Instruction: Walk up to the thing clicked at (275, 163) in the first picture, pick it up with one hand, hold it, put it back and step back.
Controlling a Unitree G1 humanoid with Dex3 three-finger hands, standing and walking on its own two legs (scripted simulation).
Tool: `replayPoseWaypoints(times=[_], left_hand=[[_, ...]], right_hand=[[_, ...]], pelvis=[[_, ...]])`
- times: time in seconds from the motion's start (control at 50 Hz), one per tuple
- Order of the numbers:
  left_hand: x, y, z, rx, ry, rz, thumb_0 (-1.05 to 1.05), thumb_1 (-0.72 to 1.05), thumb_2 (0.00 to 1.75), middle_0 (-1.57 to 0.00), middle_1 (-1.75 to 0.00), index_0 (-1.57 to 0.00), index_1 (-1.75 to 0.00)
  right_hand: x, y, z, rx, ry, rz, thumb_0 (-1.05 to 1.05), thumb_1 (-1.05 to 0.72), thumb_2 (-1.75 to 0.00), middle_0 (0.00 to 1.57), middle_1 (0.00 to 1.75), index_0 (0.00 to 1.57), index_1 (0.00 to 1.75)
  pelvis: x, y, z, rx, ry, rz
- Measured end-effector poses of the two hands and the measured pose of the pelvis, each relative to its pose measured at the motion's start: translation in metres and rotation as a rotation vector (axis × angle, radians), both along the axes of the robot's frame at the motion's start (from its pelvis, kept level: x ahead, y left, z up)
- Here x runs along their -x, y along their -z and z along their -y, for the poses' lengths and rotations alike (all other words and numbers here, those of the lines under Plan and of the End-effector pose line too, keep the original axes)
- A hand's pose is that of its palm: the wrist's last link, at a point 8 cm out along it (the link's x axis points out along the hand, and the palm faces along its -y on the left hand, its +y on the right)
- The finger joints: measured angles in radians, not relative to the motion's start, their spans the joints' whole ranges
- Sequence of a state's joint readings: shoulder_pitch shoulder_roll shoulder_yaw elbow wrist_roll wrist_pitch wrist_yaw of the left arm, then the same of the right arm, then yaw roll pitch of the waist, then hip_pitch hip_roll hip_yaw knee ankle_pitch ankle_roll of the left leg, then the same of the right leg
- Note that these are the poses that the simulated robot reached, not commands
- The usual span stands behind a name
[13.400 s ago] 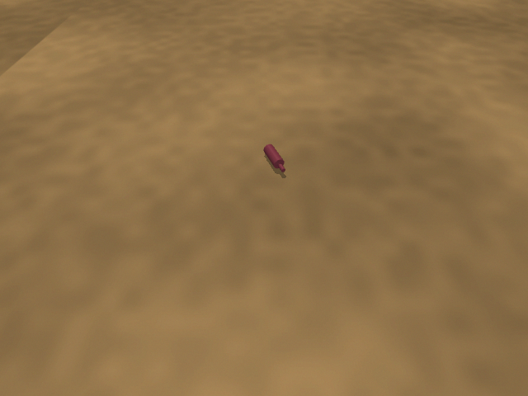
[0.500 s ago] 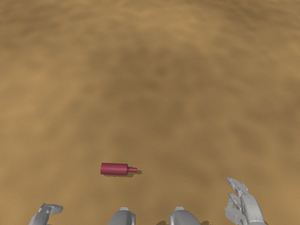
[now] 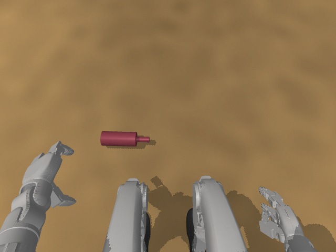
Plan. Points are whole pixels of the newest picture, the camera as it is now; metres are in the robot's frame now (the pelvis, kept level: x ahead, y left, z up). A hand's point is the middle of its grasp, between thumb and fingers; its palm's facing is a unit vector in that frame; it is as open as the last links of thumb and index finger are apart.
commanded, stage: rise first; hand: left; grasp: from above
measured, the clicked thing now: (125, 138) +0.50 +0.18 -0.48
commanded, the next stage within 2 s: none
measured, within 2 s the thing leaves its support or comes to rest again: neither
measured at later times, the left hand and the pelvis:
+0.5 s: hand (82, 154) +0.39 +0.29 -0.27, palm faces -0.50 -0.14 -0.86, open 13.9 cm; pelvis -0.03 +0.01 -0.12, yaw -3 degrees
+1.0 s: hand (89, 147) +0.43 +0.29 -0.33, palm faces -0.47 +0.00 -0.88, open 13.8 cm; pelvis -0.03 +0.01 -0.16, yaw -5 degrees
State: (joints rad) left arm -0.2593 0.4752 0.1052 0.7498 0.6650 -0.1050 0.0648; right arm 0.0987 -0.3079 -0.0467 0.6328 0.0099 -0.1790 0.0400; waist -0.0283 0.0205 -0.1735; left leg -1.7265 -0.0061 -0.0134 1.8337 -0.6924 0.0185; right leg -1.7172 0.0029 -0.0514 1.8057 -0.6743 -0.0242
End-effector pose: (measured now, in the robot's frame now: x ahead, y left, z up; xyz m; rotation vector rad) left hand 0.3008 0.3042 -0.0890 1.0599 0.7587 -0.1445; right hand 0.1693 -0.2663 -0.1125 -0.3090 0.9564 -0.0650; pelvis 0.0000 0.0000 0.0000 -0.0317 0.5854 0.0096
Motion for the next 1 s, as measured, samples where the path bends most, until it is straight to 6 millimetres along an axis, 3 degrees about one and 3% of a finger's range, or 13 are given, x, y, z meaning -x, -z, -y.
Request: replayPoseWaypoints(times=[0.1,0.2,0.42,0.72,1.0], left_hand=[[-0.025,0.036,0.002,-0.07,0.115,0.02,0.0,-0.53,0.96,-0.15,-1.04,-0.15,-1.04],[-0.048,0.066,0.006,-0.121,0.215,0.052,0.0,-0.51,0.96,-0.15,-1.02,-0.15,-1.02],[-0.087,0.113,0.01,-0.197,0.354,0.099,0.0,-0.47,0.99,-0.11,-0.99,-0.11,-0.99],[-0.114,0.157,0.011,-0.259,0.482,0.122,0.0,-0.5,1.0,-0.1,-0.96,-0.1,-0.95],[-0.132,0.182,0.017,-0.301,0.525,0.144,0.0,-0.46,0.94,-0.14,-0.93,-0.15,-0.92]], right_hand=[[0.036,0.049,0.004,-0.005,0.013,-0.108,0.01,-0.94,-0.91,0.2,0.3,0.2,0.3],[0.073,0.083,0.007,0.005,0.04,-0.203,0.01,-0.92,-0.91,0.2,0.3,0.2,0.3],[0.128,0.111,0.009,0.057,0.107,-0.352,0.01,-0.88,-0.9,0.2,0.3,0.2,0.3],[0.146,0.13,0.004,0.094,0.099,-0.455,0.01,-0.9,-0.9,0.2,0.3,0.2,0.3],[0.152,0.143,0.004,0.101,0.08,-0.497,0.01,-0.91,-0.91,0.2,0.3,0.2,0.3]], pelvis=[[0.014,0.038,0.003,0.005,0.002,-0.023],[0.025,0.069,0.003,0.016,0.006,-0.029],[0.034,0.111,-0.004,0.05,0.013,-0.028],[0.031,0.142,-0.011,0.079,0.018,-0.038],[0.029,0.159,-0.011,0.089,0.031,-0.036]])
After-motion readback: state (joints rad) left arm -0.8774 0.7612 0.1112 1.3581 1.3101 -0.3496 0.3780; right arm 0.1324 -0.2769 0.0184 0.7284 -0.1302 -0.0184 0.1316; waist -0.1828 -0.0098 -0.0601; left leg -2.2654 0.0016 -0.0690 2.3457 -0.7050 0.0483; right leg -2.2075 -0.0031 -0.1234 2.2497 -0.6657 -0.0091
